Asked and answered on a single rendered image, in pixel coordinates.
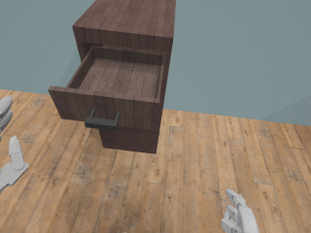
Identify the drawer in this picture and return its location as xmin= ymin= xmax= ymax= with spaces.
xmin=48 ymin=46 xmax=165 ymax=130

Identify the robot left hand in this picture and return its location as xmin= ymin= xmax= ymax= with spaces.
xmin=0 ymin=95 xmax=29 ymax=194

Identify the robot right hand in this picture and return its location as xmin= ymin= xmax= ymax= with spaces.
xmin=222 ymin=188 xmax=259 ymax=233

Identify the handle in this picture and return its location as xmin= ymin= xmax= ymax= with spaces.
xmin=84 ymin=109 xmax=121 ymax=131

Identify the cabinet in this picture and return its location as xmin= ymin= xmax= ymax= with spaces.
xmin=72 ymin=0 xmax=176 ymax=154

